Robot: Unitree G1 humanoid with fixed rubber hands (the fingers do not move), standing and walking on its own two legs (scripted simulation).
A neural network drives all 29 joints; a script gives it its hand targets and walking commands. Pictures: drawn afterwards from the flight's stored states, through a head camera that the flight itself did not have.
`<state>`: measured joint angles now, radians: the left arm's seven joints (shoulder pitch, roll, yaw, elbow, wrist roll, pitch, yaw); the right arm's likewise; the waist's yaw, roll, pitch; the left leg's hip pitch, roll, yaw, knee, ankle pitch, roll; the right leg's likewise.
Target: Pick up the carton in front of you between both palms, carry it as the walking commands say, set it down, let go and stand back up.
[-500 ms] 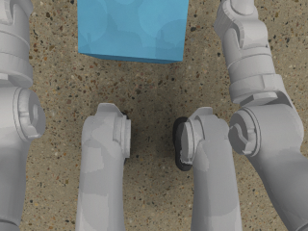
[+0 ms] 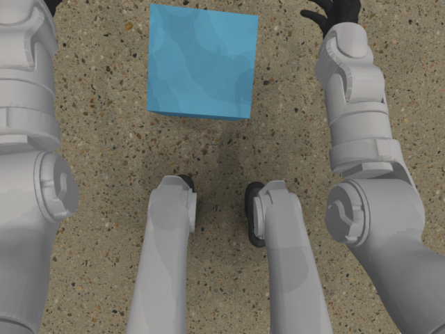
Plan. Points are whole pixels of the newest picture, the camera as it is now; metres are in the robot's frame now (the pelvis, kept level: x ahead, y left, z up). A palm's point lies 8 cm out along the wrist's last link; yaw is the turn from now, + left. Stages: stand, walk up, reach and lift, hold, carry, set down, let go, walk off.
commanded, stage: set down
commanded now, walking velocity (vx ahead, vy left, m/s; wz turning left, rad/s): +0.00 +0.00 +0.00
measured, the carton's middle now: (201, 75) +0.51 +0.07 -0.41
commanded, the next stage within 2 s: let go in 0.28 s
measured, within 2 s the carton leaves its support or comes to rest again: neither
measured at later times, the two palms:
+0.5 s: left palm out of the picture +0.50 +0.28 +0.02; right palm (411, 14) +0.51 -0.12 +0.02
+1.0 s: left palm out of the picture +0.33 +0.24 +0.13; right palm out of the picture +0.35 -0.22 +0.13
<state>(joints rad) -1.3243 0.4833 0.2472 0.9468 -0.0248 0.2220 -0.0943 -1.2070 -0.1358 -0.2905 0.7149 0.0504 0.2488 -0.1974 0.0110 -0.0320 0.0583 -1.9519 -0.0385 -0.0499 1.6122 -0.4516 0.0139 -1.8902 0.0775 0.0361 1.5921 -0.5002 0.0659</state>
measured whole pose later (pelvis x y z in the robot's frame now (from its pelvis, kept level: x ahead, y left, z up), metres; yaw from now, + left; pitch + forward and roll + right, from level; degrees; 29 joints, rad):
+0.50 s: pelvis +0.04 +0.00 +0.13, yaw +2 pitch +43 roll -3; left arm -1.02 0.35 0.34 0.85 0.14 0.16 -0.11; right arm -0.88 -0.08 -0.29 0.64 -0.11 0.19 -0.11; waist 0.01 -0.02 -0.02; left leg -1.48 -0.05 -0.06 1.04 -0.30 0.02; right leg -1.43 0.05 0.06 1.02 -0.34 0.05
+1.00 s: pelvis +0.10 -0.01 +0.22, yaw +4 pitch +19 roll +0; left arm -0.09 0.22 0.14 0.58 0.02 -0.01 -0.07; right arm -0.04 -0.15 -0.09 0.51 -0.02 0.01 0.02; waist -0.01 -0.01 -0.04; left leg -0.69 -0.03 -0.05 0.60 -0.25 0.00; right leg -0.66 0.03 0.07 0.62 -0.29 0.01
